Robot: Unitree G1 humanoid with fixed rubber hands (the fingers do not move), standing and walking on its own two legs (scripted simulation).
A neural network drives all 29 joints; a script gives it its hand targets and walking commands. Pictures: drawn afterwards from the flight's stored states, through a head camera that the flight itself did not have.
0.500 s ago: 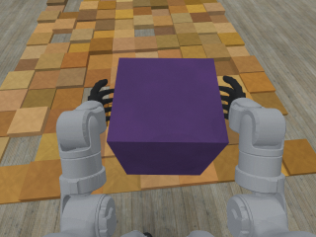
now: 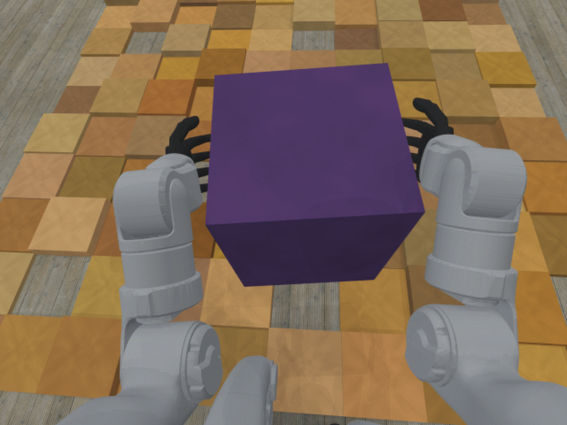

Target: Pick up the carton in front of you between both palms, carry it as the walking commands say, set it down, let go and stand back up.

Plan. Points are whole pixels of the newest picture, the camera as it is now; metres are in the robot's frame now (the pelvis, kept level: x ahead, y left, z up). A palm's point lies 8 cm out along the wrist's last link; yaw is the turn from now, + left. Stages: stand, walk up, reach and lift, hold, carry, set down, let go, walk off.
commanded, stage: carry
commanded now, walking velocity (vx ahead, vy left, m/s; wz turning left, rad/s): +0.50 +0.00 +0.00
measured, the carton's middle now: (305, 191) +0.40 +0.03 +0.05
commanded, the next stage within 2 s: none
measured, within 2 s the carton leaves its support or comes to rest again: neither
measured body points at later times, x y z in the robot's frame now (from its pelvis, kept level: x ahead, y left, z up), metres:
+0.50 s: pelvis +0.34 +0.02 +0.05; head +0.41 +0.01 +0.49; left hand +0.76 +0.11 +0.22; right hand +0.72 -0.19 +0.22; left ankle +0.26 +0.10 -0.68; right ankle +0.47 -0.09 -0.66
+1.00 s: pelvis +0.65 -0.02 +0.02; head +0.72 -0.03 +0.46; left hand +1.03 +0.12 +0.11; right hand +1.03 -0.18 +0.11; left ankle +0.79 +0.06 -0.71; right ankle +0.53 -0.08 -0.71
